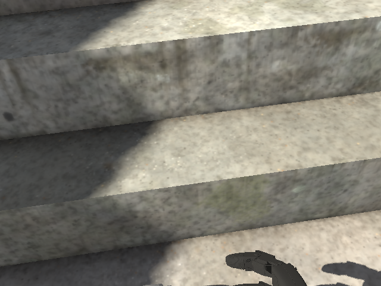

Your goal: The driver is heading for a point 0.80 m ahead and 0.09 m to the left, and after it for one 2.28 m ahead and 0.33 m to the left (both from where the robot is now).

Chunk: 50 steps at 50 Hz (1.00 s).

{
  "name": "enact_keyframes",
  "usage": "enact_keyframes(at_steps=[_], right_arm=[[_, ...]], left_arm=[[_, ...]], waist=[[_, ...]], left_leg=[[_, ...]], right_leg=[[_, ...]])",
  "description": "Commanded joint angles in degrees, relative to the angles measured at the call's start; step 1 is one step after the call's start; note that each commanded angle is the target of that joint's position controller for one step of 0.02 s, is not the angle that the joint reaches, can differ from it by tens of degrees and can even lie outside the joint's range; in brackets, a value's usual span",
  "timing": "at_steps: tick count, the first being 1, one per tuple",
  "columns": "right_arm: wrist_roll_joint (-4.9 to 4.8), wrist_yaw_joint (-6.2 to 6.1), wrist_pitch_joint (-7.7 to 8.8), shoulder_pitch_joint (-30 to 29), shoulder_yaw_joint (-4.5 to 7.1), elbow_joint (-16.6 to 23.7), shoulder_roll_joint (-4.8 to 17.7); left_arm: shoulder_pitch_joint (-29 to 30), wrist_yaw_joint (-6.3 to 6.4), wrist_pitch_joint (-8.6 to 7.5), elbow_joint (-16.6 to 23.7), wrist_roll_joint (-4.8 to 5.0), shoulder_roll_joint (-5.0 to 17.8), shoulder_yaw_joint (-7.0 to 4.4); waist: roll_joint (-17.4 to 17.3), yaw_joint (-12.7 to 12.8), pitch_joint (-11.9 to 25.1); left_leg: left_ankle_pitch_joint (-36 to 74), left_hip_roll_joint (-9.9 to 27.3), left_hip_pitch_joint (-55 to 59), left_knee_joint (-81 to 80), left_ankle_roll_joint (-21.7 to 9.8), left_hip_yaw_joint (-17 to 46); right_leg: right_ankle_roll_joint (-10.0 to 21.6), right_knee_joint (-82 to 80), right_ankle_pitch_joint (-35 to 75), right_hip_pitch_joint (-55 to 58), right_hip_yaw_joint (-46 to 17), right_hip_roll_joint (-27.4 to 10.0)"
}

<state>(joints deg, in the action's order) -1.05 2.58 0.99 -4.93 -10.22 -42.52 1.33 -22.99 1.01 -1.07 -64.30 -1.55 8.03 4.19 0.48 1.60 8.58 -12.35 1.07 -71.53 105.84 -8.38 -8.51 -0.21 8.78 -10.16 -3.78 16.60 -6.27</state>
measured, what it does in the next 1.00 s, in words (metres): climbs, turning left: left foot 0.22 m higher, then right foot 0.22 m higher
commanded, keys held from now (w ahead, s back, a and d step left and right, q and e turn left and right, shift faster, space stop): w+q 0.42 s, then w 0.46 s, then w+e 0.12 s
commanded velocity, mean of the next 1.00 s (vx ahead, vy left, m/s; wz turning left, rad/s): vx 0.50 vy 0.00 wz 0.33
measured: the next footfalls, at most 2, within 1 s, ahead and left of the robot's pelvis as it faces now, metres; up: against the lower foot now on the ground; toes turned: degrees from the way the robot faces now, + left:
left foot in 0.02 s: +0.11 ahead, +0.09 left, +0.22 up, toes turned +7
right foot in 0.64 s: +0.41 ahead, -0.05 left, +0.44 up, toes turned +16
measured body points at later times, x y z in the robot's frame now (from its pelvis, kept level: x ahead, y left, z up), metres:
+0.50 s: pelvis +0.16 +0.02 +0.19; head +0.15 +0.04 +0.64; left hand +0.40 +0.18 +0.16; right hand +0.16 -0.18 +0.05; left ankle +0.07 +0.08 -0.54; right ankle +0.23 -0.09 -0.17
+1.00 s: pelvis +0.34 +0.04 +0.41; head +0.30 +0.02 +0.86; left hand +0.25 +0.20 +0.25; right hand +0.59 -0.04 +0.34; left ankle +0.37 +0.22 +0.05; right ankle +0.37 -0.06 -0.32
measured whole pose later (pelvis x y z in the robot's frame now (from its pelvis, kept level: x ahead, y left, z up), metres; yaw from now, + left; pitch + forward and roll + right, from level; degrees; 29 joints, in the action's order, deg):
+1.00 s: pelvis +0.34 +0.04 +0.41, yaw +21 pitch +2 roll +2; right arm -0.2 -0.4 3.8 5.5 -5.8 -41.1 4.6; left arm -24.6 -2.3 -2.0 -62.1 -2.7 5.3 3.0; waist 1.3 0.9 9.1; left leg 5.8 0.8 -81.9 127.4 -3.6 6.0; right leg 3.1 34.7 -18.8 -18.0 4.3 -3.0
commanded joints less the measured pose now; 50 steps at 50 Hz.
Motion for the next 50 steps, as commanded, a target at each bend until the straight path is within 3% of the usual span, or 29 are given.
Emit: enact_keyframes(at_steps=[1,2,3,4,5,6,7,9,11,13,16,18,22,24,27,28,29,30,31,32,33,34,35,36,38,40,43,46,50], right_arm=[[2.41,1.27,0.95,-8.75,1.11,7.07,3.97],[1.42,2.55,1.60,-0.90,3.88,4.86,8.66],[2.78,2.67,1.82,1.54,4.33,5.61,10.88],[3.51,1.28,0.73,14.84,6.35,2.85,14.39],[4.42,-0.94,-1.05,22.18,8.70,-0.08,20.08],[4.80,-2.32,-1.76,21.00,10.75,-2.00,23.97],[5.58,-2.44,-1.73,20.08,8.53,-3.11,18.11],[4.58,-1.04,-0.33,15.15,6.26,-4.73,6.54],[4.32,0.37,0.96,15.61,5.80,-8.35,3.24],[4.26,0.38,1.73,16.79,7.12,-7.96,7.02],[4.26,-1.02,2.81,18.97,8.30,-7.70,9.63],[4.70,-1.74,2.71,24.83,7.95,-8.73,8.26],[4.25,-2.90,1.76,41.46,8.56,-12.03,7.55],[3.93,-4.14,1.85,45.20,9.27,-12.17,7.96],[2.19,-5.92,1.80,44.35,9.37,-12.78,8.80],[2.18,-6.46,1.73,42.05,9.18,-13.13,8.64],[-0.37,-7.75,1.07,39.78,9.88,-13.07,13.15],[0.70,-7.77,1.32,47.78,9.73,-16.74,13.72],[1.84,-6.43,3.28,41.32,11.38,-15.45,20.53],[3.00,-5.71,4.90,27.86,13.26,-11.24,23.32],[1.53,-3.71,6.51,28.23,12.20,-8.48,16.22],[1.50,-0.35,8.13,29.70,11.43,-10.61,11.11],[1.80,2.10,7.51,21.18,11.82,-5.53,10.82],[3.11,2.79,6.58,15.60,10.29,0.09,7.37],[3.27,2.42,4.69,16.02,7.41,3.60,2.18],[0.76,1.16,3.18,22.93,6.41,1.55,2.07],[0.45,-0.96,3.25,19.34,4.90,3.38,4.38],[0.38,-3.28,2.65,17.30,5.05,1.40,5.49],[1.26,-2.99,3.22,7.57,4.34,3.62,4.63]], left_arm=[[-4.94,2.61,-0.17,0.05,2.95,15.92,-2.95],[-5.22,2.39,-0.50,1.30,1.36,14.39,-2.54],[-7.79,1.35,-1.12,2.21,2.85,15.62,-3.39],[0.41,0.00,-2.34,6.10,3.45,20.48,-5.03],[8.34,-1.91,-3.23,11.37,2.69,18.20,-5.05],[17.21,-3.37,-3.90,15.60,0.90,11.04,-4.13],[24.48,-5.01,-5.04,22.11,-0.11,6.40,-3.05],[26.67,-5.57,-4.78,29.35,-0.53,-0.66,-0.47],[19.14,-5.35,-5.04,29.81,-0.54,-3.13,1.16],[14.94,-4.68,-5.31,29.13,-0.33,-2.16,2.12],[20.96,-2.96,-4.72,30.53,-1.64,0.43,2.24],[24.18,-2.37,-4.50,31.98,-1.36,-1.94,2.73],[34.28,-3.55,-6.53,35.88,-0.28,-4.35,2.81],[39.91,-3.80,-7.09,39.73,0.42,-5.08,3.41],[48.13,-3.16,-5.60,47.35,0.03,-7.23,5.14],[48.72,-3.06,-5.50,49.17,-0.72,-7.67,5.08],[46.47,-2.96,-5.46,51.45,-1.39,-8.46,5.64],[40.91,-2.32,-5.27,49.72,-0.04,-5.02,2.84],[23.16,-2.87,-4.63,43.07,0.79,3.93,-1.85],[5.43,-2.56,-4.07,33.11,-0.19,12.32,-5.73],[-4.38,-2.15,-3.90,25.80,-3.17,15.80,-7.16],[-9.57,-0.70,-1.83,22.66,-4.06,14.16,-7.20],[-3.59,0.14,-0.32,20.17,-1.70,10.25,-6.63],[4.81,0.51,0.48,17.07,-0.27,4.55,-4.97],[17.40,-0.01,0.21,13.38,-1.99,-7.28,-1.06],[18.37,-1.49,0.01,9.67,-1.62,-6.59,-1.13],[15.50,-2.75,-0.66,9.03,-1.07,-1.30,-1.05],[8.54,-3.60,-1.76,6.81,-1.38,1.44,-1.18],[-0.99,-2.82,-2.46,5.90,-1.18,3.83,-2.50]], waist=[[10.29,-5.21,4.11],[13.26,-6.27,9.99],[9.27,-6.00,14.78],[9.88,-12.09,21.34],[-4.07,-13.65,20.46],[-14.11,-10.44,16.03],[-12.65,-7.50,8.80],[0.15,-0.24,-7.42],[1.26,4.00,-9.62],[-0.55,4.86,-8.44],[-2.42,2.93,-6.55],[-4.19,-0.15,-7.39],[-4.85,-7.82,-8.27],[-4.22,-8.52,-9.85],[-4.61,-5.97,-10.18],[-6.54,-4.20,-7.73],[-9.25,0.65,1.56],[-8.11,2.30,9.57],[-21.92,11.02,11.83],[-17.83,16.27,14.26],[12.64,13.25,22.02],[21.09,11.70,30.72],[16.01,8.59,18.94],[9.77,1.93,2.97],[2.15,-8.46,-10.74],[0.62,-12.80,-12.37],[0.79,-12.11,-13.49],[1.75,-8.14,-11.16],[1.15,-1.40,-8.44]], left_leg=[[-25.82,-3.02,21.44,-22.97,-1.28,-2.66],[-30.02,-9.72,25.72,-29.61,-2.99,-5.58],[-19.79,-4.61,37.98,-41.21,-4.93,4.64],[-18.54,-2.39,49.79,-51.66,-4.77,17.79],[-30.48,5.51,59.41,-66.27,-8.15,42.26],[-34.87,9.00,59.64,-80.77,-11.07,61.91],[-25.90,7.68,50.86,-80.25,-6.44,54.71],[-19.61,3.71,35.75,-67.59,-0.95,32.74],[-15.14,2.75,35.39,-68.33,0.76,28.76],[-8.12,1.82,38.74,-72.66,1.37,25.84],[-1.98,1.95,36.83,-81.13,-2.82,28.86],[1.20,4.99,43.37,-82.90,-5.91,33.73],[8.97,9.27,73.43,-80.61,-5.73,38.84],[12.35,10.57,76.78,-83.27,-4.28,37.28],[13.88,9.90,61.66,-97.35,-3.92,31.90],[26.96,9.00,55.32,-99.65,-4.05,27.74],[55.97,7.06,46.71,-101.72,-3.07,21.69],[81.50,6.69,51.30,-93.10,-2.70,20.27],[106.87,9.38,67.45,-83.04,-5.43,21.09],[117.92,11.76,62.31,-67.73,-6.10,21.98],[80.24,-0.14,40.78,-37.74,-4.49,21.76],[22.16,-9.48,30.45,-18.08,-4.26,32.42],[16.47,-9.19,21.78,0.07,-3.20,31.86],[14.91,-7.82,15.15,6.38,-3.71,28.34],[13.57,-7.81,9.51,21.74,-4.31,27.10],[13.04,-6.05,2.78,25.13,-2.97,25.07],[20.31,-5.11,3.38,17.17,1.44,17.95],[19.69,-3.41,-3.22,27.15,4.35,15.63],[18.02,4.64,-17.76,19.79,6.47,9.53]], right_leg=[[8.88,4.97,94.23,6.68,-1.24,-13.93],[11.57,17.19,116.62,16.90,0.76,-13.19],[10.62,27.64,115.61,12.13,-5.11,-14.94],[11.82,35.57,98.70,6.87,-6.45,-13.30],[10.47,49.05,63.89,-14.74,-7.58,-5.53],[6.98,77.59,17.38,-32.46,-14.71,5.82],[7.67,100.59,7.61,-40.46,-23.66,7.47],[7.76,110.70,2.10,-53.54,-22.11,7.03],[7.02,117.49,-0.46,-58.30,-22.24,6.54],[5.79,112.76,5.15,-60.09,-19.22,6.15],[2.53,109.47,11.42,-56.13,-13.94,6.30],[1.38,119.99,7.90,-64.08,-14.90,7.10],[1.37,130.33,-8.40,-91.15,-17.65,7.70],[0.91,125.76,-12.55,-95.47,-17.06,6.86],[-0.74,103.65,-7.33,-79.74,-10.73,4.87],[0.09,96.26,-4.43,-65.32,-8.03,5.21],[3.54,73.91,-22.18,-33.19,-5.32,8.81],[4.52,71.70,-26.11,-17.76,-4.94,12.10],[4.60,62.00,-33.43,-17.94,-8.05,13.20],[8.51,56.64,-27.54,-5.99,-23.05,8.78],[20.01,40.42,-24.95,12.85,-54.13,-3.70],[23.03,13.61,-39.21,16.74,-82.86,-11.79],[17.06,9.96,-54.88,2.44,-83.30,-9.88],[13.58,12.96,-56.48,-13.51,-71.33,-8.76],[8.10,21.83,-38.71,-35.85,-47.95,-6.92],[5.62,20.39,-21.01,-36.09,-28.81,-4.66],[7.32,11.33,-14.54,-43.84,-17.34,-2.83],[11.95,8.46,-17.53,-35.95,-22.68,-4.98],[13.03,7.91,-17.62,-12.90,-31.81,-8.42]])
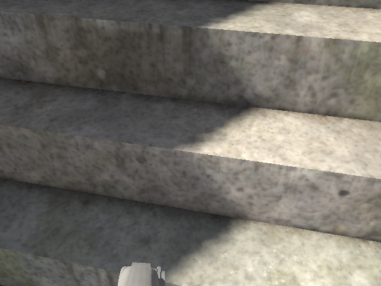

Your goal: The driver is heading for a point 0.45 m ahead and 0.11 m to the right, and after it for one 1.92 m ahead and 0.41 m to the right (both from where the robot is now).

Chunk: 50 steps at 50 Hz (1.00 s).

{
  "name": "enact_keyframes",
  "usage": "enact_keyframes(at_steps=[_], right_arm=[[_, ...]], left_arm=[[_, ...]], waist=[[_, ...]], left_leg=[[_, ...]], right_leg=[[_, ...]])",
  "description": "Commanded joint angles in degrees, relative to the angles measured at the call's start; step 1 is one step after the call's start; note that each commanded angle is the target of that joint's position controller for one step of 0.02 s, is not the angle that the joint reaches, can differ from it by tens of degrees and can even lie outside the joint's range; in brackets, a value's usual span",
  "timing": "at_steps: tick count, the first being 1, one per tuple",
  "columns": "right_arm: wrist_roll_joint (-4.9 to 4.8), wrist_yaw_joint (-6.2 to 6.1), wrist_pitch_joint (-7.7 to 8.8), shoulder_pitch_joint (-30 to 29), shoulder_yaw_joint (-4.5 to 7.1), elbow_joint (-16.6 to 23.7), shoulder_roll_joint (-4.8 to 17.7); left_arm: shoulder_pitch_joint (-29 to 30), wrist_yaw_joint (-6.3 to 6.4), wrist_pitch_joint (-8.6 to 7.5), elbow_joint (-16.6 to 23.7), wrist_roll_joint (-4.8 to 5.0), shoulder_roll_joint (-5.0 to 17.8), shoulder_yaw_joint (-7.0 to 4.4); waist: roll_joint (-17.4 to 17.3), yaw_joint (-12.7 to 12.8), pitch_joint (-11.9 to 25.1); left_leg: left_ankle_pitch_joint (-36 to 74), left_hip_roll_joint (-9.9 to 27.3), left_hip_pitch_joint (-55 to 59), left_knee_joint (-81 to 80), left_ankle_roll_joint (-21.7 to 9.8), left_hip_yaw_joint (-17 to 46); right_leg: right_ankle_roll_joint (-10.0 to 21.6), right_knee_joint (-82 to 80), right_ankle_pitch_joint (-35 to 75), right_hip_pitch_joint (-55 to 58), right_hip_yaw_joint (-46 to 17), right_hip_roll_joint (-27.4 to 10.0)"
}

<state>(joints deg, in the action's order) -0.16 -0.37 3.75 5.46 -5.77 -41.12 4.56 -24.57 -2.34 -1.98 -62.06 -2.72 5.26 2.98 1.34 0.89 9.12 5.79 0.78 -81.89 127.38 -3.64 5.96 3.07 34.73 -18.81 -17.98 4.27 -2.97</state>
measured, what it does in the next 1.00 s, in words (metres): climbs, turning right: left foot 0.22 m higher, then right foot 0.22 m higher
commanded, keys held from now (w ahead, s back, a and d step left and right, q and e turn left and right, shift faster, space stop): w+e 0.96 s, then w+q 0.04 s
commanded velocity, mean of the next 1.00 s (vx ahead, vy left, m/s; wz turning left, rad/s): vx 0.50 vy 0.00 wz -0.49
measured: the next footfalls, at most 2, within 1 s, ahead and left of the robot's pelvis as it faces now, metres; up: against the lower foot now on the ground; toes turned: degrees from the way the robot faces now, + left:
left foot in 0.28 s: +0.32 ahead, +0.24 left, +0.22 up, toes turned +1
right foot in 0.88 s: +0.50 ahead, -0.04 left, +0.44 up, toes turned -33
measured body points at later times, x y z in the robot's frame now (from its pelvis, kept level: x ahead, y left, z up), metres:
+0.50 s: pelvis +0.23 +0.13 +0.16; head +0.19 +0.16 +0.61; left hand +0.45 +0.33 +0.06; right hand +0.21 -0.12 +0.02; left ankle +0.28 +0.24 -0.51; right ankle +0.19 +0.00 -0.28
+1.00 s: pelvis +0.42 +0.04 +0.34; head +0.41 +0.08 +0.78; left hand +0.66 +0.18 +0.21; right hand +0.35 -0.22 +0.23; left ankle +0.37 +0.24 -0.17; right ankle +0.47 -0.02 -0.29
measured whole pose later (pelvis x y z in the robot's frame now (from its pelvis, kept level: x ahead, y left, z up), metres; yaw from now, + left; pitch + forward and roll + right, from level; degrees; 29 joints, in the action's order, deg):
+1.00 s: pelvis +0.42 +0.04 +0.34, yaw -29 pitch +1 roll -1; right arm 1.4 2.6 4.4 16.7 0.6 -51.3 13.0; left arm -10.4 -1.0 1.6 -45.7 -2.3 15.8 -0.4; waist 3.3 -1.8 4.6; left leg 3.1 4.2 -29.0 98.2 -7.2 4.1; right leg 10.6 69.4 -29.4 -41.6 11.5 4.3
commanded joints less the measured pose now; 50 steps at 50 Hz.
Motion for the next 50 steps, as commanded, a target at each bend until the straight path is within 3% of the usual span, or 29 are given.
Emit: enact_keyframes(at_steps=[1,4,7,10,11,12,13,14,15,16,17,18,19,21,22,27,30,33,35,37,38,40,42,44,45,46,47,48,50], right_arm=[[0.18,0.24,1.00,-6.81,-0.70,3.16,0.33],[-0.66,0.73,2.21,-13.26,-1.75,5.81,-0.63],[0.30,1.16,2.98,-22.26,-3.12,10.24,-2.73],[0.10,2.16,3.54,-22.56,-3.71,13.20,-3.38],[1.09,2.88,3.15,-24.56,-4.63,14.41,-3.84],[1.73,2.79,2.75,-29.05,-5.71,16.79,-7.13],[-0.43,2.51,1.95,-21.89,-2.40,15.30,-1.25],[-0.61,1.88,2.03,-11.11,1.12,11.63,3.53],[0.76,2.06,2.54,9.59,5.65,8.02,12.72],[3.06,1.08,1.80,21.63,8.70,4.38,21.55],[4.16,-0.42,0.06,30.44,10.46,-0.63,25.75],[3.59,-0.56,-1.04,25.39,9.25,-3.38,21.47],[1.62,-0.58,-2.27,15.85,7.92,-5.71,17.09],[3.32,-0.33,-2.74,4.06,4.14,-10.28,1.26],[3.68,-0.01,-2.57,1.74,3.40,-12.14,-2.39],[5.57,0.30,-0.96,4.95,3.60,-13.22,2.12],[4.76,0.61,-1.15,11.50,2.89,-16.28,3.33],[4.58,-0.14,-0.94,15.54,2.71,-16.02,5.40],[3.16,-1.27,-1.00,23.83,3.60,-17.30,8.78],[3.20,-2.46,-1.25,26.78,4.60,-18.04,10.75],[1.96,-3.33,-1.73,26.81,6.24,-18.41,15.09],[1.49,-3.46,-2.80,25.52,5.70,-19.80,13.28],[-1.37,-3.12,-1.57,24.27,6.45,-20.09,19.51],[-1.02,-2.17,-1.86,21.63,8.25,-17.04,24.83],[0.95,-1.87,-0.23,15.80,8.77,-13.01,25.32],[1.18,-0.01,1.95,10.80,7.77,-8.38,18.22],[1.48,2.38,3.59,1.23,7.69,-4.69,14.00],[1.42,4.61,4.37,-5.59,6.81,1.55,7.02],[2.58,5.70,4.26,-7.39,3.24,7.03,0.01]], left_arm=[[-1.38,1.04,-1.16,3.60,-0.29,6.08,-1.29],[-6.25,2.66,-0.96,3.10,0.02,5.16,-1.81],[-13.86,4.29,-0.21,1.63,1.45,4.85,-3.19],[-13.68,5.89,1.38,2.68,1.90,6.88,-4.48],[-9.44,5.71,2.30,4.16,2.89,8.75,-5.16],[-9.76,6.60,2.95,2.69,5.15,8.28,-5.85],[-11.84,5.63,1.85,1.14,3.64,9.15,-5.18],[-12.98,4.59,0.39,0.64,2.47,9.63,-4.76],[-3.80,4.09,-1.43,1.83,2.09,13.70,-5.77],[2.75,2.24,-3.65,5.97,3.45,13.46,-6.62],[5.77,0.63,-5.12,6.24,3.18,6.95,-6.09],[10.50,-1.31,-5.17,8.05,2.84,3.36,-5.74],[17.37,-1.96,-4.45,14.81,3.20,-0.73,-4.19],[18.04,-1.63,-2.00,20.19,2.92,-1.19,-2.52],[15.72,-1.29,-0.46,19.86,3.89,-1.44,-2.19],[14.32,0.96,2.37,18.46,2.98,-0.75,-0.48],[19.92,2.04,2.99,21.53,3.36,-0.85,0.30],[27.83,0.89,0.91,25.76,4.28,2.00,0.62],[37.87,0.76,0.72,30.05,5.05,1.01,1.90],[38.43,0.67,0.77,30.96,5.65,0.84,2.35],[42.76,-0.61,0.90,33.11,5.39,-1.23,3.98],[44.19,-1.68,1.72,34.75,5.57,-1.66,4.56],[36.08,-1.52,1.90,32.14,4.35,3.13,1.85],[20.94,-1.49,2.10,29.07,2.82,12.54,-2.41],[12.30,-1.64,3.43,26.61,1.65,16.58,-4.70],[5.34,0.15,5.16,22.81,2.06,22.83,-7.18],[7.38,2.35,4.98,22.46,0.17,23.22,-7.23],[7.19,2.75,4.38,18.96,-1.23,15.55,-4.05],[8.01,1.20,1.69,12.58,0.15,6.26,-2.03]], waist=[[1.60,1.21,-8.49],[5.22,4.02,-8.74],[7.63,8.07,-9.88],[7.58,7.03,-9.78],[5.80,6.12,-9.46],[12.08,4.86,-9.15],[10.62,0.94,-3.44],[17.25,-3.57,1.68],[16.20,-15.68,13.38],[-3.91,-19.50,24.75],[-19.68,-19.01,27.95],[-15.53,-14.95,21.77],[-15.82,-8.34,9.69],[-9.92,1.44,-7.63],[-9.22,4.94,-10.76],[-4.84,6.44,-12.82],[-2.27,3.94,-16.31],[-0.55,1.87,-13.45],[-4.36,-2.47,-12.37],[-5.85,-3.35,-11.84],[-9.06,-3.44,-10.33],[-5.20,-1.52,-6.61],[-14.24,3.67,1.88],[-20.61,9.10,9.94],[-18.02,12.47,11.42],[1.90,10.68,13.87],[5.11,7.81,14.64],[4.59,3.07,7.41],[-5.31,-3.07,-6.48]], left_leg=[[-0.49,6.58,-11.84,-0.57,2.45,-6.86],[-2.01,9.98,-17.43,-3.75,4.01,-6.19],[-14.24,11.70,-19.32,-8.71,5.06,-4.64],[-20.07,12.93,-16.46,-15.54,5.11,-3.50],[-23.79,11.59,2.07,-31.53,4.81,-12.06],[-41.96,9.89,26.31,-43.21,2.27,-10.40],[-39.65,2.59,42.88,-48.60,2.29,-21.85],[-45.03,-0.44,51.51,-49.98,0.09,-17.38],[-37.17,7.55,68.56,-52.56,-4.34,0.72],[-45.98,18.96,84.85,-77.28,-9.34,33.17],[-48.21,26.56,93.06,-105.07,-13.14,57.40],[-58.82,27.53,81.67,-109.37,-9.89,61.74],[-57.72,27.02,71.46,-107.80,-6.73,49.92],[-49.72,23.65,52.42,-96.28,-1.26,20.08],[-44.68,20.98,48.73,-95.83,2.11,9.98],[-19.02,20.67,52.82,-107.83,-1.20,-10.27],[-13.27,19.46,64.78,-110.15,-0.60,-15.01],[-9.69,15.82,68.70,-112.13,0.41,-22.93],[-16.73,17.64,72.58,-119.29,-1.89,-20.64],[-14.54,18.63,82.68,-120.43,-2.03,-19.78],[-7.37,20.03,83.41,-129.53,-3.41,-22.01],[19.65,16.08,81.09,-126.85,-2.40,-28.87],[94.28,18.77,81.25,-115.68,-6.30,-28.25],[103.34,20.33,92.55,-95.39,-9.32,-24.45],[86.92,19.54,80.44,-81.87,-8.98,-19.66],[29.53,7.20,55.04,-61.16,-5.28,-15.43],[-5.87,-4.78,41.67,-25.65,-1.77,-1.37],[-5.38,-3.03,32.28,-5.91,-3.19,6.30],[-3.79,-0.74,20.67,7.85,-7.11,5.82]], right_leg=[[10.21,-18.97,-7.51,6.25,-22.95,-12.95],[11.56,-20.74,-6.34,14.93,-27.18,-15.36],[12.25,-24.33,-4.08,18.72,-29.24,-16.88],[10.68,-26.38,0.20,21.68,-26.36,-17.71],[11.05,-34.48,4.10,9.98,-20.86,-15.72],[9.29,-36.82,13.30,-4.76,-16.98,-13.81],[10.85,-35.46,37.74,-2.76,-13.26,-11.07],[9.76,-23.97,75.40,5.43,-11.18,-11.35],[6.72,-1.94,101.01,1.18,-8.17,-10.25],[5.29,20.15,85.09,-12.60,-8.56,-3.64],[3.96,44.31,23.83,-25.14,-16.44,5.36],[3.04,73.18,19.21,-33.40,-24.52,6.96],[3.45,83.90,18.87,-40.63,-22.13,4.78],[6.24,88.25,22.96,-46.22,-16.39,2.00],[7.45,88.23,23.12,-45.74,-16.08,2.20],[4.84,98.24,25.61,-51.82,-12.25,5.84],[4.75,109.54,18.92,-68.94,-11.87,6.08],[4.03,96.56,23.05,-69.33,-7.43,4.27],[2.47,89.47,19.34,-72.25,-1.21,1.41],[1.69,85.72,17.11,-77.66,-1.72,-1.40],[2.39,74.97,9.47,-70.78,4.09,-5.03],[5.59,62.21,7.39,-50.12,9.06,-3.47],[8.15,57.32,-5.89,-25.57,17.34,4.82],[10.48,34.96,-19.38,-13.83,10.45,11.04],[12.77,25.15,-14.53,0.55,-6.45,7.73],[19.95,-0.38,-29.46,14.15,-44.62,-4.55],[18.95,-23.50,-40.63,12.70,-72.35,-9.94],[9.61,-23.56,-34.99,4.70,-68.96,-11.40],[2.74,-11.92,-25.32,-8.20,-45.91,-8.65]])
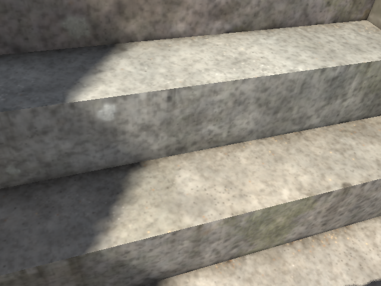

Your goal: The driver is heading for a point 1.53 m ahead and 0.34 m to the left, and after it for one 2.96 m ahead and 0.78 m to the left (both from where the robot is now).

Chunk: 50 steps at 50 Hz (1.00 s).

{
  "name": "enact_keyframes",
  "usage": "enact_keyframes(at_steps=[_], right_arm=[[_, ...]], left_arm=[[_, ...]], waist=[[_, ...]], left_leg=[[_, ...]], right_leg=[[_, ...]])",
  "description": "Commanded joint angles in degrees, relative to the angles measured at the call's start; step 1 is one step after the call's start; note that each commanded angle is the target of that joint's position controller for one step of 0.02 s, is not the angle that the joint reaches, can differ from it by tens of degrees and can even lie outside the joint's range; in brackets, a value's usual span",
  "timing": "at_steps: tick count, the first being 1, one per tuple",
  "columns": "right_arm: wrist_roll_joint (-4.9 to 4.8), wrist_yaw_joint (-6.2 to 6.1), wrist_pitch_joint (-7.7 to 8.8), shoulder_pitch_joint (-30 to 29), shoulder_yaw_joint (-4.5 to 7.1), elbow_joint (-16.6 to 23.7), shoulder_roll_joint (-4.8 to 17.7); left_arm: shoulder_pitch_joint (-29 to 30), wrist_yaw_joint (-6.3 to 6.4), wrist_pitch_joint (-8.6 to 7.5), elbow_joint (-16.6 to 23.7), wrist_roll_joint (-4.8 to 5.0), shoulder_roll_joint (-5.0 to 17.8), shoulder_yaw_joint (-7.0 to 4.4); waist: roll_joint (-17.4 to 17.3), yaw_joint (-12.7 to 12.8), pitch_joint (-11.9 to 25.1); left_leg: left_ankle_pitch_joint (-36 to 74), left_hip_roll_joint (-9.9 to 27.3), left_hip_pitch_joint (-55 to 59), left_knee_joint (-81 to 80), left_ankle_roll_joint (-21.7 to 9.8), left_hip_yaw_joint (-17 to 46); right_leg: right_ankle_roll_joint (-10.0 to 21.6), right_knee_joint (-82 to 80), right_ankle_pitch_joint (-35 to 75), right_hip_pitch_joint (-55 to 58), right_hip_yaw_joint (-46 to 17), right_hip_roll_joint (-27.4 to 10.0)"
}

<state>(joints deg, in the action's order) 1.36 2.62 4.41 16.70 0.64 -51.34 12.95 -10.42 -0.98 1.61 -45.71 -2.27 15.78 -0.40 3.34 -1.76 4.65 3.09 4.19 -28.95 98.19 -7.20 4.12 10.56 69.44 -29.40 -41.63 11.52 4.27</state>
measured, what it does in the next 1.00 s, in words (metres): climbs, turning left: left foot 0.24 m higher, then right foot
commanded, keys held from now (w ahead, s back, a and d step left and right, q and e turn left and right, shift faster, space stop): w+q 0.62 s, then q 0.38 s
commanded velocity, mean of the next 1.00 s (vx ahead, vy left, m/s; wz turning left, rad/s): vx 0.40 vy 0.00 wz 0.36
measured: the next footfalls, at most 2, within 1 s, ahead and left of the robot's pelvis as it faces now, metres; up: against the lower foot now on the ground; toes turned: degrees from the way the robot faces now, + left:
left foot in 0.48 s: +0.35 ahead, +0.11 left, +0.24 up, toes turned +4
right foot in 0.88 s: +0.33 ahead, -0.17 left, +0.22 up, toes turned +15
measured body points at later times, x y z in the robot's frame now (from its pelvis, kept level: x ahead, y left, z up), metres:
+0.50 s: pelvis +0.19 +0.03 +0.20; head +0.21 -0.01 +0.65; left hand +0.10 +0.24 +0.06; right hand +0.46 -0.08 +0.10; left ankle +0.30 +0.11 -0.40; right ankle +0.13 -0.04 -0.52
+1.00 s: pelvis +0.23 -0.05 +0.26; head +0.21 -0.06 +0.71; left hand +0.21 +0.19 +0.13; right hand +0.49 -0.19 +0.17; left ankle +0.18 +0.08 -0.26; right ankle +0.29 -0.17 -0.42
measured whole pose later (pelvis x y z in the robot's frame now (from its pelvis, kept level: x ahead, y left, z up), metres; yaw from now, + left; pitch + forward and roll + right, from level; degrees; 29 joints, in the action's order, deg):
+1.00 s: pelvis +0.23 -0.05 +0.26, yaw +22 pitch +2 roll -3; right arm 0.0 -1.3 -1.8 6.8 0.4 -40.8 12.1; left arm -18.2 4.2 3.0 -47.7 -3.3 8.2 2.8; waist -4.2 1.5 6.2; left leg -19.1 -4.1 -51.0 103.5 3.0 7.8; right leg 0.9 53.7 -41.1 -28.1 5.6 -3.2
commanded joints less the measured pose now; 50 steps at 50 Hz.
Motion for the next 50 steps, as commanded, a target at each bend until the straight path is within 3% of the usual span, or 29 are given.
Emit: enact_keyframes(at_steps=[1,5,7,9,11,12,16,19,21,22,23,24,25,26,28,29,32,34,37,39,42,43,44,45,46,47,48,49,50], right_arm=[[1.02,2.48,3.34,-14.65,-4.35,16.24,-10.02],[-2.46,-0.17,2.53,-6.72,-7.22,11.05,-11.02],[-3.07,-1.57,1.59,-12.67,-8.45,12.38,-13.26],[-3.53,-2.45,1.23,-20.61,-8.83,14.22,-11.30],[-2.90,-2.86,0.25,-30.12,-9.75,16.17,-11.92],[-3.31,-2.98,0.05,-29.74,-10.13,14.53,-14.39],[-3.38,0.02,1.01,-31.67,-10.47,13.17,-15.13],[0.11,1.37,0.43,-33.93,-8.95,15.11,-8.92],[0.38,1.11,-2.28,-24.44,-6.80,10.57,-5.17],[0.61,1.33,-2.47,-25.20,-6.68,9.88,-6.04],[1.51,-0.05,-4.65,-8.25,-4.93,7.27,-0.59],[1.92,-1.17,-6.48,0.09,-2.77,3.76,4.58],[3.05,-1.36,-8.02,-2.06,-0.39,0.11,8.42],[4.98,-1.59,-8.44,-4.90,-3.29,1.07,-0.23],[2.15,-0.98,-6.20,-12.20,-5.50,-1.85,-8.53],[0.89,-0.54,-5.51,-13.40,-5.49,-3.51,-9.70],[1.86,-0.89,-4.53,-16.70,-4.50,-2.45,-6.69],[0.93,-1.49,-4.58,-15.17,-3.15,-1.18,-1.72],[2.46,-3.48,-4.87,-13.92,-1.98,4.55,0.09],[2.63,-4.99,-6.33,-17.39,-1.50,8.74,1.90],[-1.52,-6.45,-8.16,-20.40,0.05,13.47,3.25],[-2.57,-6.58,-8.61,-15.73,0.13,12.84,1.85],[-1.89,-4.46,-6.40,-5.70,-1.22,10.86,-4.77],[-1.20,-2.92,-4.18,-5.50,-1.31,11.18,-6.88],[-1.59,-1.87,-2.71,0.49,-1.80,12.78,-6.44],[-1.88,-2.09,-2.61,-1.16,-0.91,10.89,-3.10],[-3.92,-2.87,-4.12,-7.47,-0.52,14.33,-0.84],[-1.20,-4.58,-6.81,-8.05,0.83,14.07,3.43],[0.05,-5.37,-7.63,-9.16,1.21,17.19,5.16]], left_arm=[[-4.52,-0.85,-2.83,-6.42,0.06,-8.12,2.56],[-2.11,-2.66,-4.43,-11.26,-2.60,-10.06,4.14],[-4.40,-3.48,-4.86,-14.57,-1.64,-9.41,4.80],[-5.91,-3.77,-5.03,-15.51,0.19,-8.76,5.32],[-12.89,-1.83,-5.42,-18.47,0.81,-7.51,5.48],[-19.50,-0.61,-5.35,-21.15,-0.60,-7.13,5.52],[-23.43,2.49,-2.95,-22.76,-0.84,-5.53,4.67],[-18.20,3.60,-4.10,-21.14,2.39,-0.11,4.39],[-19.23,4.81,-4.67,-22.14,1.86,5.69,3.27],[-30.25,4.36,-5.25,-23.37,2.48,-0.29,3.76],[-25.95,2.33,-7.97,-21.49,2.09,6.55,2.65],[-18.03,-0.19,-9.49,-17.42,2.18,7.52,1.92],[-12.23,-2.38,-9.50,-14.92,-0.23,-0.08,2.83],[3.58,-4.70,-9.82,-7.93,-0.62,0.70,2.00],[13.25,-5.63,-8.80,4.03,-1.29,-8.18,4.05],[9.18,-5.30,-8.01,4.30,-1.81,-9.86,5.01],[-2.62,-3.03,-6.84,2.65,-0.12,-6.83,5.70],[-1.17,-0.75,-6.52,2.72,-0.78,-6.65,6.49],[2.92,1.98,-5.48,3.80,-0.19,-4.07,5.91],[-1.51,2.98,-3.93,2.42,0.83,-3.03,4.98],[-10.92,4.10,-0.83,-1.83,1.29,-1.26,3.60],[-11.40,3.79,0.26,-4.61,3.63,-3.03,2.88],[-6.01,3.61,0.74,-5.27,3.74,-3.98,2.42],[-5.12,3.18,0.54,-2.30,0.43,-4.98,3.07],[-3.72,3.66,-0.73,2.81,-2.23,5.00,0.84],[1.72,3.85,-1.46,6.30,-1.63,2.57,1.21],[6.74,5.66,-0.02,7.03,-0.69,2.64,0.56],[8.70,6.32,0.51,9.56,-2.66,-0.96,1.67],[5.90,7.47,-0.26,9.84,-1.25,1.66,0.44]], waist=[[-8.97,-2.85,-3.66],[-3.30,-6.29,-3.63],[-0.20,-5.15,-6.16],[0.23,-2.82,-6.98],[3.30,1.94,-4.85],[3.74,4.21,-1.17],[1.27,5.70,3.18],[6.47,-0.86,13.60],[16.80,-4.49,14.23],[8.95,2.50,17.79],[8.60,-5.75,27.31],[-3.41,-8.26,29.37],[-20.87,-3.91,28.55],[-16.68,-4.21,22.92],[-6.63,5.09,3.30],[-2.99,8.01,-0.83],[-3.72,13.91,-2.92],[-8.32,12.35,-2.12],[-12.46,8.54,1.32],[-15.40,10.12,5.78],[-16.01,12.92,3.37],[-4.82,10.53,2.58],[4.94,2.46,5.31],[4.64,0.93,5.48],[12.89,-2.24,12.11],[5.22,-1.35,7.50],[3.43,-4.46,-1.72],[-0.30,-4.32,-0.75],[2.86,-4.64,-0.77]], left_leg=[[-0.67,-4.14,-35.86,38.43,-4.74,9.68],[4.39,-8.50,-46.33,43.10,-3.70,11.16],[4.93,-9.18,-55.69,48.05,-3.38,7.38],[9.26,-9.34,-51.27,34.35,-2.08,1.10],[10.30,-10.13,-48.99,26.95,0.43,-7.82],[6.96,-8.85,-54.52,36.35,1.27,-9.01],[-1.24,-8.37,-62.34,25.04,-0.57,-7.42],[-19.47,-10.83,-15.31,-9.58,-1.91,-22.38],[-44.71,-14.08,-14.17,-21.22,-1.26,-20.53],[-42.07,-9.93,3.67,-22.28,-6.80,-8.87],[-46.66,-6.80,12.10,-32.31,-8.31,4.87],[-48.13,-3.55,19.36,-48.07,-8.65,17.46],[-49.87,1.02,18.42,-59.31,-13.41,34.57],[-59.32,1.21,6.89,-67.73,-12.77,43.82],[-59.13,-0.31,-12.89,-61.63,-6.13,30.79],[-53.93,-2.73,-14.72,-60.01,-3.55,22.63],[-45.79,-3.87,-20.70,-63.94,-4.47,16.19],[-34.67,-3.57,-22.84,-66.26,-5.80,12.62],[-33.29,-4.54,-23.90,-67.59,-8.19,18.20],[-34.21,-5.71,-21.36,-66.46,-7.39,18.21],[-34.51,-12.45,-21.92,-63.56,1.56,9.71],[-43.64,-11.61,-21.22,-45.31,1.40,9.81],[-33.83,-10.85,-21.58,-22.40,0.26,3.29],[-31.80,-12.55,-26.45,-3.45,1.08,9.51],[-32.59,-11.79,-34.96,10.07,4.74,6.69],[-29.38,-8.26,-39.57,21.78,8.31,6.13],[-21.15,-4.33,-39.37,14.80,11.62,6.23],[-17.98,-7.49,-29.18,16.06,14.14,-0.03],[-15.39,-3.22,-29.30,2.86,15.89,0.90]], right_leg=[[-7.06,-42.19,-9.97,13.46,-43.81,-13.11],[-9.17,-42.43,17.69,11.63,-19.07,-13.28],[-11.93,-45.75,20.59,11.05,-14.24,-13.28],[-13.70,-50.31,21.51,3.96,-8.71,-11.64],[-11.32,-57.36,26.09,5.86,-9.31,-12.62],[-8.35,-59.27,29.72,17.67,-15.49,-16.37],[-9.78,-56.35,49.71,43.65,-10.02,-17.21],[-4.95,-58.18,114.22,32.80,-0.83,-17.13],[2.01,-44.77,153.04,50.02,-3.27,-23.11],[-2.09,-32.85,156.79,32.20,-4.90,-21.59],[0.11,-27.64,145.71,32.26,-5.99,-20.11],[3.25,-19.91,107.26,24.48,-8.01,-16.66],[0.55,8.56,46.77,11.53,-8.18,-4.65],[1.49,38.34,32.60,2.69,-20.58,-2.33],[1.42,54.61,21.84,-13.46,-21.17,-1.69],[0.18,53.02,21.32,-16.98,-20.36,-3.39],[-5.93,47.23,30.31,-15.08,-16.35,-4.91],[-9.07,40.35,31.46,-13.45,-10.85,-6.14],[-12.39,32.64,28.14,-6.17,-9.43,-5.86],[-12.91,23.65,24.87,2.54,-11.08,-4.18],[-12.59,-32.41,10.15,26.38,-5.66,-1.93],[-13.73,-40.12,11.15,29.26,-10.83,-5.58],[-13.40,-36.61,3.36,31.50,-13.43,-7.10],[-8.89,-31.16,31.06,32.56,-25.85,-16.73],[5.20,-46.36,22.04,34.47,-55.61,-33.69],[7.58,-46.95,16.13,35.54,-53.67,-32.96],[3.82,-39.34,13.75,26.16,-36.69,-25.27],[-0.23,-33.96,32.21,20.33,-24.77,-20.28],[-1.02,-31.81,31.70,22.27,-24.35,-21.98]])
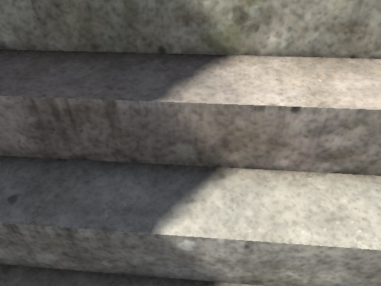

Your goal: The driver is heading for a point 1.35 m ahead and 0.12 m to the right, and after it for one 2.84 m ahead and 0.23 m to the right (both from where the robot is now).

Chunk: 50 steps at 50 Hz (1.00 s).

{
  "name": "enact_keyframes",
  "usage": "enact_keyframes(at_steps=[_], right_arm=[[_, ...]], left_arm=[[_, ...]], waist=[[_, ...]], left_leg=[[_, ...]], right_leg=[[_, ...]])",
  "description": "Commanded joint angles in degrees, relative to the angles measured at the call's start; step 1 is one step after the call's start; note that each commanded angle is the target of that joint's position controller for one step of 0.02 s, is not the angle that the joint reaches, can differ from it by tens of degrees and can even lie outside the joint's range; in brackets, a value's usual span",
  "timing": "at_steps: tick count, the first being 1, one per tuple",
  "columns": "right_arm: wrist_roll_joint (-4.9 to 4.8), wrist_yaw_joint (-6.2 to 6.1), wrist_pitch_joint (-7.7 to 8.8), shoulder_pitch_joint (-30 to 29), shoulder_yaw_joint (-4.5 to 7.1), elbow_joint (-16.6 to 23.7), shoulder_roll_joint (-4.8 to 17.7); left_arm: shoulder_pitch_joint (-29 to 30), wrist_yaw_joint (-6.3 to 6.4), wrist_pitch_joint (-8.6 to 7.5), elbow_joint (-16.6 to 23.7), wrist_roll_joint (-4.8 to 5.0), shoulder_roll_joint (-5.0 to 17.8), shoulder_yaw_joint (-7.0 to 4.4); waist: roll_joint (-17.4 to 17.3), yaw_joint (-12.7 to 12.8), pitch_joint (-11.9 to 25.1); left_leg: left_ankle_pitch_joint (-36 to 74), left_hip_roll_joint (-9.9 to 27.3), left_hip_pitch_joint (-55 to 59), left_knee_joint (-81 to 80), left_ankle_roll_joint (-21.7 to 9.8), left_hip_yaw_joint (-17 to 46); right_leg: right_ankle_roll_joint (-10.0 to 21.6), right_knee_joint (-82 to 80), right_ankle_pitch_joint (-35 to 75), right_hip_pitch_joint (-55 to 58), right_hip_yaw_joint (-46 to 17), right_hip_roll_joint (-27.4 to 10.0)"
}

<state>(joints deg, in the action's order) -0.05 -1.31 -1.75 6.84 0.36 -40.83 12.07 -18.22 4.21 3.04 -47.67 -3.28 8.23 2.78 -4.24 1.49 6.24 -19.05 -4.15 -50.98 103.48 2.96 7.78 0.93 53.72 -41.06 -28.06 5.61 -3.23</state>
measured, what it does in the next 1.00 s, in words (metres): steps on the spot: left foot 0.22 m lower, then right foot 0.22 m higher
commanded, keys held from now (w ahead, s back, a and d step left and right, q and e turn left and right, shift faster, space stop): q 0.04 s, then no key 0.18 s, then e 0.12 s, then w+e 0.66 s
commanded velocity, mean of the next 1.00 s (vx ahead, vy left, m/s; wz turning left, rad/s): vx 0.24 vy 0.00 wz -0.17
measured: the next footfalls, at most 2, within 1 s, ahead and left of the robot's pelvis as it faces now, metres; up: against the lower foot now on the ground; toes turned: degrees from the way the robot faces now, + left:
left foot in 0.26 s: -0.08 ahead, +0.17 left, -0.22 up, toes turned +7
right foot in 0.74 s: +0.08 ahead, -0.11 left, +0.00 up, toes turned -10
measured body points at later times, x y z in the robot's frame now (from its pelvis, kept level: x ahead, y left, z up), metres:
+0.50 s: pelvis -0.06 +0.07 -0.16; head -0.07 +0.10 +0.29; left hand +0.13 +0.22 -0.26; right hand -0.06 -0.16 -0.29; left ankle -0.12 +0.16 -0.89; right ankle -0.05 -0.08 -0.55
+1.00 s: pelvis +0.03 -0.03 +0.02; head -0.02 -0.04 +0.47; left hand +0.11 +0.18 -0.12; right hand +0.19 -0.27 -0.02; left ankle +0.07 +0.13 -0.39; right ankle +0.05 -0.11 -0.67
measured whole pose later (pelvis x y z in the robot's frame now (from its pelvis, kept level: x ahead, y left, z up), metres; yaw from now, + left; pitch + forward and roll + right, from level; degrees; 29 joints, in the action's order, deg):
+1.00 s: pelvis +0.03 -0.03 +0.02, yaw -14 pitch +1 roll +2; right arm 1.8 2.1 5.5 4.4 -3.2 -34.7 8.4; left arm -22.1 -1.9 1.2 -53.4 -1.6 8.5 1.5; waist -0.6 -2.7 8.5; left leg 3.5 1.0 -60.3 121.4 -7.0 4.5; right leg 4.5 52.8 -23.6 -30.2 -2.3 4.0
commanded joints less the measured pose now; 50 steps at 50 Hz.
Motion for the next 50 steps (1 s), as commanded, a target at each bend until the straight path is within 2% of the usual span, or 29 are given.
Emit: enact_keyframes(at_steps=[1,3,5,7,12,13,14,15,16,17,19,20,22,23,26,30,32,33,35,36,37,38,39,40,41,43,45,48,50], right_arm=[[2.66,-1.77,-2.62,0.12,2.92,6.94,8.91],[0.71,-2.68,-4.09,1.67,2.64,9.87,6.49],[0.49,-2.93,-4.33,-2.20,1.32,12.20,3.69],[0.16,-2.04,-3.65,5.28,1.40,9.25,3.36],[4.06,-0.10,-3.79,15.27,1.17,-1.21,0.64],[3.45,0.62,-3.61,13.78,-0.15,-3.05,-2.54],[5.88,1.23,-2.60,7.29,-2.41,-1.98,-3.46],[5.81,1.46,-2.07,9.86,-0.86,-3.35,4.76],[3.60,1.35,-2.25,13.04,1.25,-3.78,12.18],[2.81,1.96,-2.60,11.51,2.91,-2.23,14.15],[0.66,-0.38,-1.84,20.96,2.84,-3.50,9.05],[1.58,-1.58,-0.52,16.82,4.29,-2.36,15.82],[3.42,-3.34,0.90,14.88,2.96,-1.82,11.64],[2.74,-3.30,1.12,16.13,2.35,-2.71,9.43],[2.64,-2.61,1.30,22.94,1.19,-6.99,2.68],[3.58,-2.19,2.38,23.61,0.91,-10.71,2.57],[2.94,-2.31,2.33,24.86,1.18,-12.56,3.89],[0.34,-3.03,1.36,23.62,2.00,-12.70,7.20],[-0.08,-2.22,0.95,28.20,1.24,-16.00,8.11],[-0.10,-1.36,1.93,28.19,1.45,-17.14,8.12],[-0.40,-1.34,2.65,24.97,2.20,-14.69,13.41],[0.05,-0.52,3.71,21.98,3.08,-12.63,16.03],[0.20,0.59,4.50,18.85,3.16,-9.66,14.61],[1.01,2.49,5.86,14.09,2.59,-7.64,12.03],[0.83,4.43,6.49,6.44,2.61,-5.00,8.35],[1.37,6.11,8.07,-4.23,-1.22,6.64,-3.12],[2.43,5.78,8.29,2.13,-3.51,7.55,-6.61],[1.74,3.72,7.43,6.34,-4.78,6.57,-5.44],[2.23,1.69,6.21,4.74,-5.09,6.08,-3.83]], left_arm=[[12.83,3.31,-2.41,12.88,-0.46,7.45,-2.52],[13.03,4.07,-3.36,14.71,-0.74,7.82,-2.24],[7.81,3.99,-3.29,16.47,-0.61,7.20,-2.55],[13.94,2.92,-4.15,19.54,-0.95,7.84,-2.89],[13.47,0.27,-4.34,23.85,4.08,3.78,-2.71],[7.92,0.13,-3.04,22.15,5.31,0.33,-2.06],[8.06,-1.43,-1.99,22.12,4.88,-6.48,-1.04],[7.89,-2.71,-4.25,20.89,5.73,-9.92,-0.39],[0.23,-3.41,-5.51,17.11,6.68,-4.72,-0.71],[2.30,-4.27,-6.82,16.56,5.91,1.58,-1.89],[25.45,-4.38,-6.80,21.46,4.68,-4.30,0.94],[27.52,-3.88,-5.70,24.60,4.98,-6.29,1.92],[28.99,-2.20,-3.68,23.20,5.50,-2.59,1.07],[28.24,-1.74,-3.34,22.88,4.66,-2.85,1.25],[28.02,-2.63,-5.12,22.97,4.44,-4.70,2.03],[29.70,-4.47,-5.97,25.14,4.42,-6.59,3.85],[31.96,-5.36,-5.90,26.30,3.88,-7.00,4.58],[38.01,-6.41,-5.55,29.32,3.86,-9.47,7.04],[35.58,-6.75,-4.77,27.41,4.49,-7.60,6.35],[27.30,-6.89,-4.37,22.33,4.41,-3.53,3.53],[18.28,-6.94,-4.06,19.89,3.47,1.01,1.36],[10.00,-7.06,-3.53,18.18,3.31,6.33,-1.09],[5.73,-5.79,-2.27,15.96,3.21,11.15,-3.29],[-2.75,-4.19,-0.39,11.76,2.21,16.76,-5.97],[-1.96,-3.03,-0.13,9.36,0.69,18.41,-6.50],[7.37,-4.14,-1.64,6.96,0.19,7.44,-2.66],[9.56,-5.73,-3.04,2.10,1.33,-1.75,-0.50],[10.00,-6.69,-3.68,0.85,2.33,-0.26,-0.88],[10.56,-6.19,-4.30,1.60,1.48,2.67,-1.28]], waist=[[7.28,-6.55,-1.43],[13.52,-7.09,0.99],[12.56,-2.72,-3.14],[10.80,-5.57,-0.99],[6.29,-1.51,-2.04],[0.56,0.57,-6.06],[-6.63,4.25,-5.94],[-11.13,3.90,-1.10],[-8.77,4.28,5.65],[-1.56,2.41,1.31],[-0.06,-7.32,-0.12],[-2.77,-4.48,0.36],[1.81,-6.14,-5.54],[-0.58,-6.04,-8.09],[-2.12,-6.31,-9.02],[-1.98,-4.23,-5.80],[-0.31,-4.35,-4.91],[-3.09,-4.19,-5.31],[-1.33,-1.99,1.31],[-2.77,-0.61,6.13],[-8.78,4.51,11.39],[-8.90,8.01,17.66],[1.11,8.42,17.71],[15.50,10.03,17.64],[17.65,7.01,14.52],[13.31,-1.75,-1.52],[9.06,-8.54,-6.24],[7.69,-10.96,-6.19],[7.52,-10.38,-6.41]], left_leg=[[15.64,3.94,-3.12,6.95,6.41,-3.10],[21.92,5.85,2.74,3.21,5.29,-3.92],[18.10,6.08,5.22,-12.14,3.01,-4.29],[25.31,6.98,19.45,-28.40,-0.90,-8.82],[46.52,8.12,37.49,-87.33,-9.44,-16.91],[36.78,9.32,35.56,-99.76,-11.54,-11.50],[58.96,11.20,36.73,-84.88,-9.89,-7.46],[104.70,16.50,46.12,-72.22,-8.14,-2.15],[108.32,22.76,52.68,-70.42,-12.92,-0.32],[80.80,20.98,54.82,-70.57,-13.58,-2.25],[59.98,19.35,54.20,-73.96,-11.12,3.40],[40.67,31.84,50.25,-84.96,-19.22,20.85],[2.89,32.62,51.26,-93.40,-19.52,22.16],[-4.35,30.23,51.07,-94.32,-18.02,18.52],[-2.27,24.15,51.49,-93.38,-13.21,6.27],[3.33,21.91,47.39,-97.74,-12.45,-2.99],[6.27,21.87,48.69,-101.19,-13.03,-6.20],[13.18,22.94,41.01,-109.90,-14.03,-10.35],[50.10,19.69,39.14,-103.37,-14.74,-18.92],[91.57,21.33,45.12,-95.40,-17.25,-19.31],[112.63,21.30,52.05,-84.98,-16.93,-19.60],[113.43,20.81,51.91,-75.50,-15.94,-19.19],[94.24,15.97,36.97,-62.06,-14.52,-18.24],[47.02,8.99,21.86,-46.55,-14.47,-13.43],[19.66,2.17,9.96,-12.44,-11.74,-2.52],[15.25,2.67,-4.23,17.85,-11.92,1.64],[16.00,4.66,-10.55,23.03,-12.60,0.13],[20.77,6.04,-14.27,20.36,-10.14,-2.24],[26.82,6.20,-14.23,18.20,-7.81,-5.85]], right_leg=[[7.97,-10.53,38.21,4.01,-16.23,-14.06],[7.65,-10.77,23.20,-1.66,-18.21,-16.32],[5.73,-9.58,17.95,-3.06,-14.15,-13.54],[4.12,-0.29,25.60,-8.72,-7.92,-11.11],[3.37,21.53,36.25,-9.32,-8.17,-11.24],[3.07,38.89,19.09,-9.81,-4.35,-4.35],[2.09,62.50,3.68,-20.28,-5.46,0.54],[-2.09,80.06,3.13,-33.02,-10.50,5.74],[-6.61,85.18,4.61,-35.24,-13.27,6.02],[-6.05,78.57,11.87,-44.74,-14.37,6.68],[-5.31,70.91,16.75,-52.52,-10.27,-1.40],[-7.61,73.10,18.93,-54.36,-11.44,-4.70],[-8.63,78.66,22.25,-62.98,-16.26,-3.97],[-8.11,78.45,23.82,-64.73,-15.58,-3.22],[-3.83,76.52,29.08,-66.81,-13.96,-1.07],[-0.32,68.00,30.94,-60.62,-10.29,-2.27],[0.67,61.09,29.95,-57.65,-7.21,-3.97],[3.02,45.13,12.00,-45.18,-0.95,-5.51],[6.30,33.52,4.10,-18.95,7.84,1.11],[7.70,34.18,1.60,-11.11,13.03,8.57],[9.14,23.67,0.58,-6.47,8.88,10.22],[11.32,16.58,7.03,2.55,-2.68,8.96],[15.19,1.81,-3.29,10.91,-25.39,1.98],[19.26,-19.94,-16.91,18.84,-50.38,-4.41],[19.35,-34.58,-24.89,14.42,-68.43,-7.71],[11.22,-27.69,-14.67,-5.26,-52.44,-5.94],[5.93,-20.48,-3.27,-8.72,-35.67,-1.27],[6.15,-23.64,9.70,-7.49,-27.26,-0.53],[6.99,-26.16,13.12,-11.73,-23.47,-0.64]])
